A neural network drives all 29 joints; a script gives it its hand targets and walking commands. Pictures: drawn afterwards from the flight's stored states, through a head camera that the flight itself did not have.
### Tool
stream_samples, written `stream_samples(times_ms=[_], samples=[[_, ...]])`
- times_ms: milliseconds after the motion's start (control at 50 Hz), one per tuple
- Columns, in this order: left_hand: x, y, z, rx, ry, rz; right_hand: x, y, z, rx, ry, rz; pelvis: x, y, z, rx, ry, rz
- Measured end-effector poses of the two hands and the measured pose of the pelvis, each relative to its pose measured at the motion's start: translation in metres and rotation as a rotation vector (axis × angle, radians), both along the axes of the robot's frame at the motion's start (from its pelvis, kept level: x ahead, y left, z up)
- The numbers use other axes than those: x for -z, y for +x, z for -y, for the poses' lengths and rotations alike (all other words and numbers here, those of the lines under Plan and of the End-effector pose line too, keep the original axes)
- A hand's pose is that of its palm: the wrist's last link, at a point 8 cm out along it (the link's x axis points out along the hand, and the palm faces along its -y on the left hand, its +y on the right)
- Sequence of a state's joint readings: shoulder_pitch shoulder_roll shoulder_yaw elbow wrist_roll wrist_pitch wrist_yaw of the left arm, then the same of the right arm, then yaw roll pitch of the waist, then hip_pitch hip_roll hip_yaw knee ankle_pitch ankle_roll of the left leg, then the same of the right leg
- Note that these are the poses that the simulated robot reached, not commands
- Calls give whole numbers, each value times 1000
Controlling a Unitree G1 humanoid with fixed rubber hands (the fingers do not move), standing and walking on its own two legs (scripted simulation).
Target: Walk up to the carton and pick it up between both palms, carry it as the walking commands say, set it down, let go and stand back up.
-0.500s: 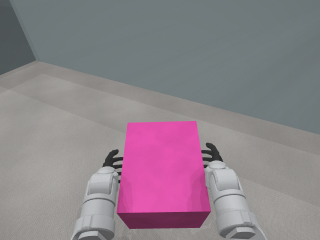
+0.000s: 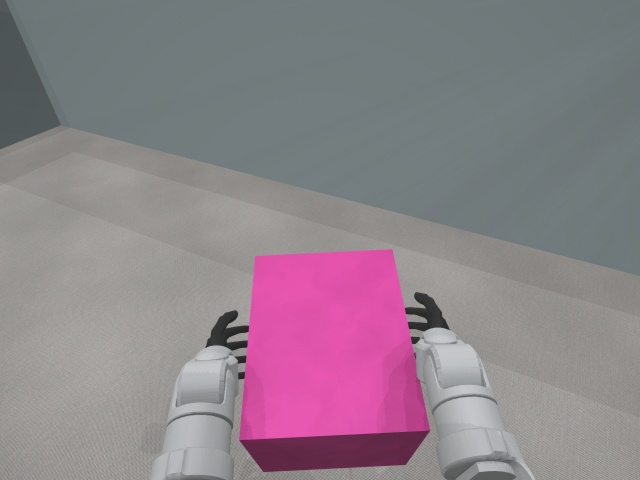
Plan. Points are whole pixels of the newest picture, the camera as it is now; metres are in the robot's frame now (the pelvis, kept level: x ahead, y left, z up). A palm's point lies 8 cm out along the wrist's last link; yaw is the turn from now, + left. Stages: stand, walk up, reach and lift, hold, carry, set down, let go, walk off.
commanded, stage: hold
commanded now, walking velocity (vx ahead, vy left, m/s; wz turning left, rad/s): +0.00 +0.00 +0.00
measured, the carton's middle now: (329, 358) +0.32 -0.01 -0.03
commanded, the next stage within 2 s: carry in 0.40 s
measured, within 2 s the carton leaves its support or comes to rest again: neither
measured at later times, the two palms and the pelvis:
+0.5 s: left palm (224, 356) +0.28 +0.14 +0.03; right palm (438, 338) +0.28 -0.15 +0.05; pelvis -0.01 -0.01 -0.01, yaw -1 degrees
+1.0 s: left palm (265, 335) +0.30 +0.08 +0.05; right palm (488, 363) +0.24 -0.20 +0.05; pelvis -0.04 +0.00 -0.04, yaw -10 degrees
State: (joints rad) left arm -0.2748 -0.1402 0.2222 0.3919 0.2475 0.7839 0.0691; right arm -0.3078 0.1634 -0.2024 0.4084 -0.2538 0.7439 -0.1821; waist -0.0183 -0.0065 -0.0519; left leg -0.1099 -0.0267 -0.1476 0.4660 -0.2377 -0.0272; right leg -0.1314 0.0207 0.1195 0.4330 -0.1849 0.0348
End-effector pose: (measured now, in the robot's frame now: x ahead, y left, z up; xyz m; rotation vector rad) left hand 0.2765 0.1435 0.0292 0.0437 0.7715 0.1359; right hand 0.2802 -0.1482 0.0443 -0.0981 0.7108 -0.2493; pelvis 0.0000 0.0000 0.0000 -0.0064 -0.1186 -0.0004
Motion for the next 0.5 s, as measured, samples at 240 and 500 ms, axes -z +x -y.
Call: stream_samples(times_ms=[240,500], samples=[[-2,3,8,27,16,6,5,-8,8,38,22,6,1,-1,-2,19,7,-4],[-6,6,8,-29,46,45,-5,4,3,21,3,46,12,-7,6,23,8,-71]])
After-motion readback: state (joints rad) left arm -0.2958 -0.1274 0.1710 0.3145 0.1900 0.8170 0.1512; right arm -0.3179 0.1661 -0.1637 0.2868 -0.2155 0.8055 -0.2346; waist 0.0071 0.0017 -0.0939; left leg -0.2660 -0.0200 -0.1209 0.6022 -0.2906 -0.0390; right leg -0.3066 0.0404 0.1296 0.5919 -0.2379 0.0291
